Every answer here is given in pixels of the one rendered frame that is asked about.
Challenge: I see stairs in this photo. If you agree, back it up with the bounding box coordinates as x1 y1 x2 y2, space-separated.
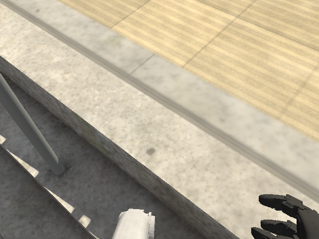
0 56 239 239

